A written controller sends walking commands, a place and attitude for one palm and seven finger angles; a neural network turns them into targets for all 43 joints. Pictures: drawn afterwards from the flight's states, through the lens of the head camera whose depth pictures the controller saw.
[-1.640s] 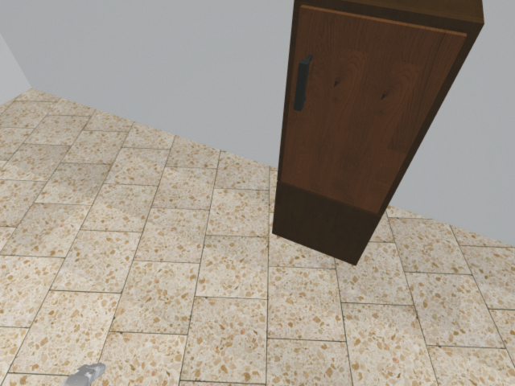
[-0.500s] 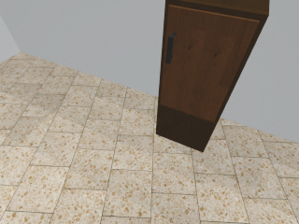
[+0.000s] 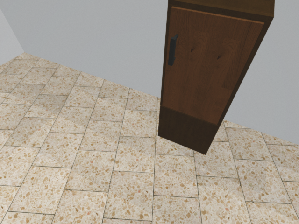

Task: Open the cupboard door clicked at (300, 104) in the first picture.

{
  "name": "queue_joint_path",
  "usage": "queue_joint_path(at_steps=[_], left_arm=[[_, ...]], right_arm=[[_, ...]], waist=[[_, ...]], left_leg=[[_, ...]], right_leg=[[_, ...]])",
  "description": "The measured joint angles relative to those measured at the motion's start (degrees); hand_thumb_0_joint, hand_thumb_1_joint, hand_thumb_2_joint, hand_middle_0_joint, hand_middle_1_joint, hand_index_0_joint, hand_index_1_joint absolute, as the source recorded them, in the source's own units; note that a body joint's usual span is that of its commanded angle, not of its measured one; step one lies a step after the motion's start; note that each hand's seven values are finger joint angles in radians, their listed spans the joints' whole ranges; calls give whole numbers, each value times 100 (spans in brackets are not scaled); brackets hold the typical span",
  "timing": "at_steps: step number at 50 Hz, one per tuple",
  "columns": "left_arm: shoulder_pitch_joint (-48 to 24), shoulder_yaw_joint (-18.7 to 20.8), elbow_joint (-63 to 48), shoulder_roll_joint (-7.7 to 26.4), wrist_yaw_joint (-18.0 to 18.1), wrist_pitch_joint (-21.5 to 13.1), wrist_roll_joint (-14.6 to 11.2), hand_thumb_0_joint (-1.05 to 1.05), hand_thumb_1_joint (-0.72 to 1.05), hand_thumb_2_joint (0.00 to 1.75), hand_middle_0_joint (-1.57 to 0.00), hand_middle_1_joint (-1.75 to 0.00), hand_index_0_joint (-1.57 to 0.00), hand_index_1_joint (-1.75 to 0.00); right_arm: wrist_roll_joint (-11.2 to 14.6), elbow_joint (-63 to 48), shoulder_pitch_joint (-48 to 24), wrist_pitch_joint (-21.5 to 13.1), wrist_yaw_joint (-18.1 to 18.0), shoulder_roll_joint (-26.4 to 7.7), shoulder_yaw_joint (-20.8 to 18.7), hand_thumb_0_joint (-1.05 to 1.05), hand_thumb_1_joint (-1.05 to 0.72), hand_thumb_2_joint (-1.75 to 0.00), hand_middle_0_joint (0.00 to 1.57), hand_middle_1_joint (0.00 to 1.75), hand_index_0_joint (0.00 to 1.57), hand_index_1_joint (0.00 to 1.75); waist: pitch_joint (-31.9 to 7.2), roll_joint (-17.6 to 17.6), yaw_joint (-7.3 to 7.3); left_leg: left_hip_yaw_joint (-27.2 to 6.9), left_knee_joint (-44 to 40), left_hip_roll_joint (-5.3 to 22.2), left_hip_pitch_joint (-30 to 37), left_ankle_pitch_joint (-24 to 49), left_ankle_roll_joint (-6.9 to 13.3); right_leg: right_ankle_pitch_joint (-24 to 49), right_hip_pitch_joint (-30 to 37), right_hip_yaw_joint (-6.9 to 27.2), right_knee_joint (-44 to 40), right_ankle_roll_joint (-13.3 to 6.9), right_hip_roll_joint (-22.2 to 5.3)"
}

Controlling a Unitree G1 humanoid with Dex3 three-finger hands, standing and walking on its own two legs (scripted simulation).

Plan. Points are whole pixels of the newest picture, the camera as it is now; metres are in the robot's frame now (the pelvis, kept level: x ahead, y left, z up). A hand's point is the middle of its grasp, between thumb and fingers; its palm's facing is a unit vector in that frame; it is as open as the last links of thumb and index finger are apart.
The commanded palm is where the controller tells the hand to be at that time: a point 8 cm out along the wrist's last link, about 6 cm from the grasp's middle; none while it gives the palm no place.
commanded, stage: turn to face it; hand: left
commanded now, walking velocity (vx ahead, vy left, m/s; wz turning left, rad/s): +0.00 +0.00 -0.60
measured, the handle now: (173, 50) +0.84 -0.06 +0.04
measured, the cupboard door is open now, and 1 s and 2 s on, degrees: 0 0 0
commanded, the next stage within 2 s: take the last steps up to it in 0.84 s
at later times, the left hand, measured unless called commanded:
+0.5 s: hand out of the picture +0.04 +0.16 -0.17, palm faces -0.15 -0.95 -0.28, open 7.4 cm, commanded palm none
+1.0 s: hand out of the picture +0.07 +0.19 -0.19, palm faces -0.25 -0.95 -0.19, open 7.4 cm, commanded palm none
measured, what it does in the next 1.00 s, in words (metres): steps on the spot, turning right: left foot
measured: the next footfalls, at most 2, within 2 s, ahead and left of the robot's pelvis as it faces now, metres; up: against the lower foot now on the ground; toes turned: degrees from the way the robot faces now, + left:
left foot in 0.98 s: +0.02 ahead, +0.11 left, +0.00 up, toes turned -18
right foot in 1.62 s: +0.13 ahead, -0.16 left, +0.00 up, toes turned -29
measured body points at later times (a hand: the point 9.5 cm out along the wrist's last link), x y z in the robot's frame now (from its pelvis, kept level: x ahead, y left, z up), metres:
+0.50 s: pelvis -0.03 -0.04 -0.02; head +0.00 -0.07 +0.43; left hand +0.05 +0.21 -0.15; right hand -0.01 -0.29 -0.19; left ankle -0.02 +0.12 -0.70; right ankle -0.02 -0.11 -0.75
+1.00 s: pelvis -0.03 +0.02 -0.01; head -0.02 +0.04 +0.44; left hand +0.08 +0.24 -0.17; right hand -0.05 -0.24 -0.14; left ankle -0.02 +0.12 -0.75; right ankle -0.02 -0.11 -0.75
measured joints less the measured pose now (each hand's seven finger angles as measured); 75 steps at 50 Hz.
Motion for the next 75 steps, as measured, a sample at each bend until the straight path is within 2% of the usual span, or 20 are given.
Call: queue_joint_path(at_steps=[6,14,18,20,22,24,27,31,36,41,46,49,50,51,52,54,57,61,68,75], left_arm=[[53,43,-86,-29,32,73,-2,1,91,90,-20,-30,-20,-29],[316,133,-420,-297,-16,343,25,1,91,90,-20,-30,-20,-29],[422,197,-592,-465,-72,417,32,1,91,90,-20,-30,-20,-29],[519,220,-684,-574,-101,391,41,1,91,90,-20,-30,-20,-29],[593,214,-742,-696,-82,293,76,1,91,90,-20,-30,-20,-29],[655,197,-769,-799,-35,251,66,1,91,90,-20,-30,-20,-29],[743,203,-765,-910,10,236,34,1,91,90,-20,-30,-20,-29],[849,220,-742,-984,36,191,6,1,91,90,-20,-30,-20,-29],[893,263,-726,-1028,63,161,20,1,91,90,-20,-30,-20,-29],[878,296,-728,-1002,72,170,64,1,91,90,-20,-30,-20,-29],[829,330,-727,-887,65,206,100,1,91,90,-20,-30,-20,-29],[809,357,-706,-795,67,245,70,1,91,90,-20,-30,-20,-29],[800,375,-678,-744,69,262,51,1,91,90,-20,-30,-20,-29],[803,394,-639,-704,67,287,42,1,91,90,-20,-30,-20,-29],[828,412,-608,-689,57,311,49,1,91,90,-20,-30,-20,-29],[861,431,-543,-668,13,334,109,1,91,90,-20,-30,-20,-29],[901,459,-500,-616,-56,250,151,1,91,90,-20,-30,-20,-29],[978,469,-399,-598,-82,178,145,1,91,90,-19,-30,-20,-29],[813,410,-221,-749,-111,221,131,1,91,90,-19,-30,-20,-29],[258,303,-300,-1057,-132,146,100,1,91,90,-19,-30,-19,-29]], right_arm=[[-16,-90,-44,29,-55,34,-32,0,-90,-90,20,30,20,30],[-32,-544,88,177,-120,423,-124,0,-90,-90,20,30,20,30],[-50,-649,211,214,-104,572,-176,0,-90,-90,20,30,20,30],[-57,-672,290,252,-96,575,-210,0,-90,-90,21,30,20,30],[-38,-664,315,347,-101,551,-269,0,-90,-90,21,30,20,30],[-27,-648,332,432,-102,549,-311,0,-90,-90,20,30,20,30],[-34,-622,337,420,-81,551,-341,0,-90,-90,20,30,20,30],[-52,-632,385,373,-103,543,-368,0,-90,-90,20,30,20,30],[-73,-588,451,390,-159,508,-391,0,-91,-90,20,30,20,30],[-75,-578,479,386,-171,550,-373,0,-91,-90,20,30,19,30],[-24,-638,495,291,-164,698,-306,0,-91,-90,20,30,19,30],[4,-695,579,158,-173,792,-247,0,-91,-90,20,30,20,30],[-10,-676,619,103,-177,854,-229,0,-91,-90,20,30,20,30],[-39,-670,684,79,-166,913,-200,0,-91,-90,20,30,20,30],[-68,-683,778,78,-144,945,-167,0,-91,-90,20,30,20,30],[-88,-666,995,67,-137,991,-121,0,-90,-90,20,30,20,30],[-92,-537,1324,5,-139,1063,-73,0,-90,-90,20,30,20,30],[-69,-305,1721,-117,-169,1161,-68,0,-90,-90,20,30,20,30],[-82,83,2325,-256,-220,1357,-60,0,-90,-90,20,30,20,30],[-125,419,2674,-262,-207,1473,-61,0,-90,-90,20,30,20,30]], waist=[[20,9,63],[196,-96,71],[360,-121,117],[376,-10,136],[388,165,102],[388,212,85],[365,201,104],[250,161,78],[65,167,85],[-87,121,107],[-185,-31,158],[-244,-86,109],[-260,-174,75],[-285,-249,52],[-333,-253,30],[-422,-196,-33],[-484,-172,-62],[-493,-217,-78],[-294,-212,-266],[-53,-102,-471]], left_leg=[[118,103,59,-42,-65,-27],[555,777,190,-405,-410,-62],[827,1122,287,-486,-588,-110],[895,1450,421,-605,-753,-192],[665,2294,503,-1004,-1211,-210],[302,3235,340,-1437,-1469,-197],[100,4080,240,-1857,-1067,-225],[-2,4310,251,-2046,-636,-321],[-123,4104,284,-1962,-577,-386],[-111,3579,273,-1737,-786,-352],[-6,2309,190,-1244,-1046,-215],[52,1180,154,-757,-630,-111],[106,1009,96,-671,-573,20],[167,969,48,-626,-562,130],[215,919,52,-575,-558,212],[261,674,82,-424,-477,299],[312,244,58,-184,-286,352],[457,-97,-54,65,-210,428],[557,-375,-185,433,-300,496],[506,-373,-167,719,-607,398]], right_leg=[[-18,-103,115,115,-18,62],[-301,-774,520,1061,-53,222],[-979,-1161,196,2034,0,135],[-794,-1064,24,1886,-38,113],[-725,-1119,-68,1904,-313,249],[-679,-1089,-81,1732,-452,298],[-319,-933,13,1147,-489,373],[75,-786,157,530,-510,461],[283,-722,291,226,-500,582],[376,-751,424,152,-450,666],[442,-857,618,181,-316,692],[401,-974,685,346,-168,725],[248,-1047,716,527,-136,685],[-223,-1146,720,835,-125,651],[-630,-1296,628,1284,-96,642],[-862,-1614,429,2305,-46,598],[-592,-1962,253,3490,-9,398],[-194,-2156,164,4037,47,72],[-127,-2202,-132,3454,118,-320],[-321,-2066,-458,2347,19,-360]])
